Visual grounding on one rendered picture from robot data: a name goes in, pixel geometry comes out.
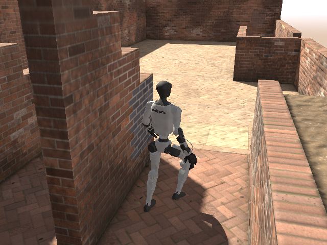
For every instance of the robot right shin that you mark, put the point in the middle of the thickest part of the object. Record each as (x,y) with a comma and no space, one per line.
(182,176)

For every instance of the robot left forearm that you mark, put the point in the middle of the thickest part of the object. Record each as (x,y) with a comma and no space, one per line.
(149,126)

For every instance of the right robot hand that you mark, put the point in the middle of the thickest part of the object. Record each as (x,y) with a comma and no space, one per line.
(192,160)

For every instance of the humanoid robot torso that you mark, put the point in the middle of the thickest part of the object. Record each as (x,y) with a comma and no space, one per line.
(162,122)

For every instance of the robot right forearm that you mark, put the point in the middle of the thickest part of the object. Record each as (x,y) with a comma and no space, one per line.
(183,143)

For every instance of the left robot hand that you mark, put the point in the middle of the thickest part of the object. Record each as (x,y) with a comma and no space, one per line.
(151,132)

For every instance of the right robot upper arm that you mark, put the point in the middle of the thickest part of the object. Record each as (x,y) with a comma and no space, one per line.
(176,111)

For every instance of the left robot upper arm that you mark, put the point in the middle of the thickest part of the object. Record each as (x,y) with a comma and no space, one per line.
(147,113)

